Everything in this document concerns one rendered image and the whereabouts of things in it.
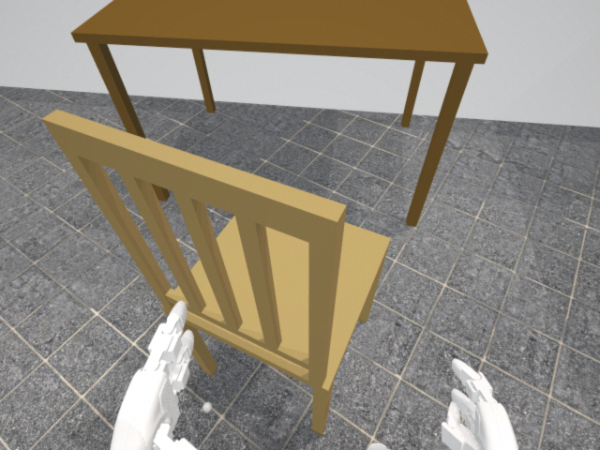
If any robot left hand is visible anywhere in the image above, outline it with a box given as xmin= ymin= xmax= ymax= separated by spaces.
xmin=110 ymin=301 xmax=197 ymax=450

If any table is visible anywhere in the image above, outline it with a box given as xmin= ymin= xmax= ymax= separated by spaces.
xmin=71 ymin=0 xmax=488 ymax=227

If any robot right hand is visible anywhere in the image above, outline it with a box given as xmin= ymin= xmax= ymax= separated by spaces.
xmin=442 ymin=359 xmax=518 ymax=450

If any chair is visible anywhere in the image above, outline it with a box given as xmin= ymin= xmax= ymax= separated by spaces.
xmin=42 ymin=110 xmax=391 ymax=436

